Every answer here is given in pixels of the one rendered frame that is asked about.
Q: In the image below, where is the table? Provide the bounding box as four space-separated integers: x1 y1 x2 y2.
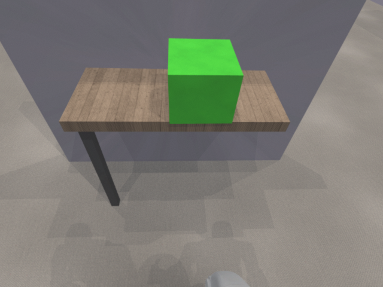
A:
59 68 290 206

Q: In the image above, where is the carton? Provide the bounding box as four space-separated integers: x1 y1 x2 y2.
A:
168 38 244 124

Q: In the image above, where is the robot right thigh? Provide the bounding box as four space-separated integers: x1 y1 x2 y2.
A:
205 271 250 287

